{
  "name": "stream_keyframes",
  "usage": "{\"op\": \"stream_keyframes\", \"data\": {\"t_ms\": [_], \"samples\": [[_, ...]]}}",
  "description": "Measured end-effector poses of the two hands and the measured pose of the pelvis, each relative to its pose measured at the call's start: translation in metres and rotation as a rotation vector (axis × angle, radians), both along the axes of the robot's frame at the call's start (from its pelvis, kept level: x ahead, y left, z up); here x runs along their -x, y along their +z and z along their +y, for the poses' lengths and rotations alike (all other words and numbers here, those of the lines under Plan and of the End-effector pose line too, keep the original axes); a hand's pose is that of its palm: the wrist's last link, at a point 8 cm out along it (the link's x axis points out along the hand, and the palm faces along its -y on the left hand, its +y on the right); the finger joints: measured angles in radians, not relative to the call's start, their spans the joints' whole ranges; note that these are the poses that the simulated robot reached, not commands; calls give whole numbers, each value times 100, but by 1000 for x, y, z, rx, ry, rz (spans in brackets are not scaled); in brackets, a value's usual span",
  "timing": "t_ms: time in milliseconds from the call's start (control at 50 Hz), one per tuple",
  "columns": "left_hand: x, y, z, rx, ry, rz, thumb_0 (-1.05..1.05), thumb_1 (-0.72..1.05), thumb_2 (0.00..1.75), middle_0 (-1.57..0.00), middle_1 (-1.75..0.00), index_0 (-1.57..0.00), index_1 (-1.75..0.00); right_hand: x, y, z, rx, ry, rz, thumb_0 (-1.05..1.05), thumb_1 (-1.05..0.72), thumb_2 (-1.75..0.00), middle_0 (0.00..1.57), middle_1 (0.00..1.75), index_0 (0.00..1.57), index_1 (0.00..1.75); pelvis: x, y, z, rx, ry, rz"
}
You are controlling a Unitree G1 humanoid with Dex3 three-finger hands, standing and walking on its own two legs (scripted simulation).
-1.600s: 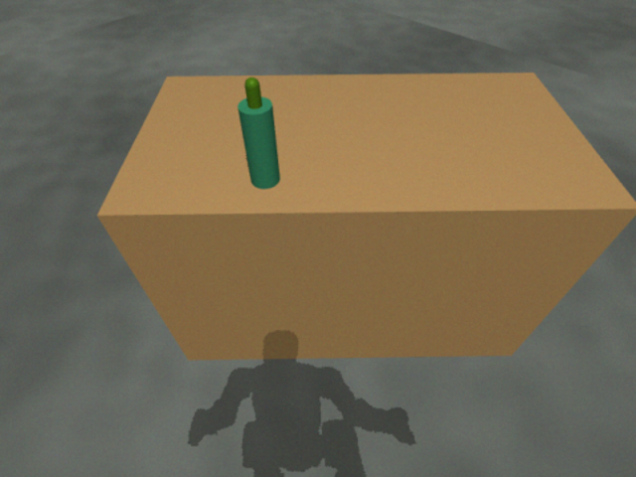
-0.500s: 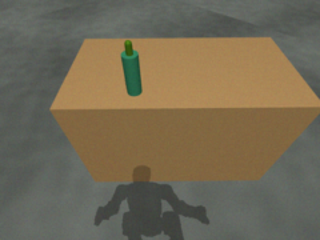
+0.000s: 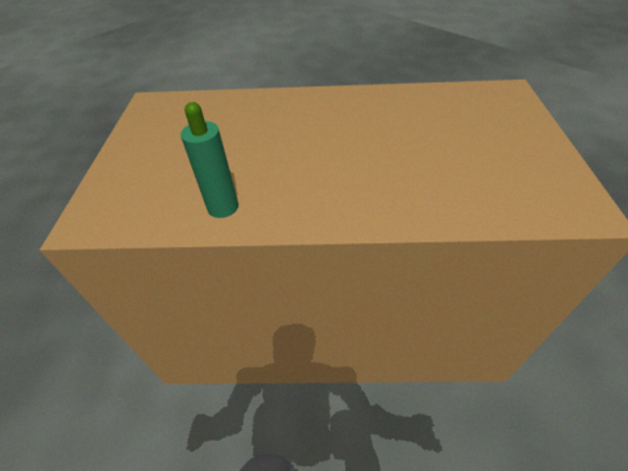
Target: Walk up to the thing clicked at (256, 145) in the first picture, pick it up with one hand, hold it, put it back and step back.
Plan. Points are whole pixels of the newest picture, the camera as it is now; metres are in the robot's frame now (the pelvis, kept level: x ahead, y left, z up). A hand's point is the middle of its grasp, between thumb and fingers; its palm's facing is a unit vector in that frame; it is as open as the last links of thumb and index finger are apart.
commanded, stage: walk up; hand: left
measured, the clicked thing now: (209, 161) +0.60 +0.22 +0.05
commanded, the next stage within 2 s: stand in 1.72 s
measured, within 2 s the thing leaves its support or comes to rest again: neither
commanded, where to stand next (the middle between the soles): +0.19 +0.00 m, yaw +1 degrees
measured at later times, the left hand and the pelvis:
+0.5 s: hand (169, 413) +0.23 +0.25 -0.15, palm faces -0.04 -0.91 -0.42, open 7.4 cm; pelvis +0.14 -0.02 -0.02, yaw +0 degrees
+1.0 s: hand (176, 401) +0.25 +0.25 -0.15, palm faces +0.00 -0.93 -0.36, open 7.4 cm; pelvis +0.15 -0.01 +0.00, yaw +1 degrees
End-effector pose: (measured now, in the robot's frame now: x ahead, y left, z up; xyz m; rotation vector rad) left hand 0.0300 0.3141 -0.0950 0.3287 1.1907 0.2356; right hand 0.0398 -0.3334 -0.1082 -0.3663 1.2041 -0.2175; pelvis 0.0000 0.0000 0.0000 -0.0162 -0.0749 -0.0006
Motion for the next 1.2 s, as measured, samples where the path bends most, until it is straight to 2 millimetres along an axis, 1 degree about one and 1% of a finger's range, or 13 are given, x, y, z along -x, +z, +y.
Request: {"op": "stream_keyframes", "data": {"t_ms": [60, 140, 220, 260, 340, 400, 460, 520, 580, 660, 780, 1000, 1200], "samples": [[-10, -2, -5, 19, 4, 6, 1, 91, 90, -21, -30, -20, -30, -29, 9, 6, -14, 35, -21, 0, -91, -90, 20, 30, 20, 30, -18, 4, -2, 2, 6, 11], [-33, -12, 0, 37, 1, 6, 1, 90, 90, -21, -30, -20, -30, -67, 17, 14, -7, 70, -45, 0, -91, -90, 20, 30, 20, 30, -46, 1, 2, 2, 14, 21], [-69, -27, 9, 34, -17, 10, 1, 91, 90, -21, -30, -20, -30, -97, 14, 19, 31, 71, -96, 0, -91, -90, 21, 30, 20, 30, -73, -11, 10, -19, 12, 24], [-91, -27, 9, 28, -34, 12, 1, 91, 90, -20, -30, -20, -30, -106, 16, 22, 27, 54, -109, 0, -91, -90, 21, 30, 20, 30, -85, -10, 9, -19, 11, 23], [-134, -20, 5, 16, -61, -22, 1, 91, 90, -20, -30, -20, -30, -118, 20, 20, 24, 42, -100, 0, -90, -90, 21, 30, 20, 30, -106, -5, 2, -25, 4, 24], [-162, -14, -2, -2, -79, -49, 1, 91, 90, -20, -30, -20, -30, -127, 14, 11, 21, 38, -79, 0, -90, -90, 21, 30, 20, 30, -119, -5, -6, -23, -2, 23], [-184, -14, -11, -35, -90, -75, 1, 91, 90, -20, -30, -20, -30, -139, -2, -1, 8, 24, -64, 0, -90, -90, 21, 30, 20, 30, -132, -15, -18, -21, -1, 21], [-199, -14, -22, -51, -87, -88, 1, 91, 90, -20, -30, -20, -30, -154, -18, -8, -9, -2, -45, 0, -90, -90, 21, 30, 20, 30, -139, -20, -26, -15, 5, 20], [-210, -11, -33, -47, -94, -99, 1, 91, 90, -20, -30, -20, -30, -169, -25, -8, -27, -3, -36, 0, -91, -90, 20, 30, 20, 30, -144, -19, -28, -24, 6, 26], [-221, -11, -38, -36, -99, -110, 1, 91, 90, -21, -30, -20, -30, -181, -28, -2, -38, 14, -35, 0, -91, -90, 20, 30, 20, 30, -147, -18, -26, -28, 14, 39], [-225, -18, -34, -7, -64, -94, 1, 91, 90, -21, -30, -20, -30, -181, -22, 6, -37, 19, -12, 0, -91, -90, 20, 30, 20, 30, -149, -15, -20, -29, 12, 36], [-211, -17, -22, 17, -27, -38, 1, 91, 90, -20, -30, -20, -30, -190, -5, 19, -38, 16, -1, 0, -91, -90, 20, 30, 20, 30, -151, 0, -11, -18, 16, 26], [-194, -10, -16, 25, 18, 13, 1, 91, 90, -20, -30, -20, -30, -206, 3, 32, -61, 26, -5, 0, -91, -90, 20, 30, 20, 30, -154, 11, -7, -17, 16, 21]]}}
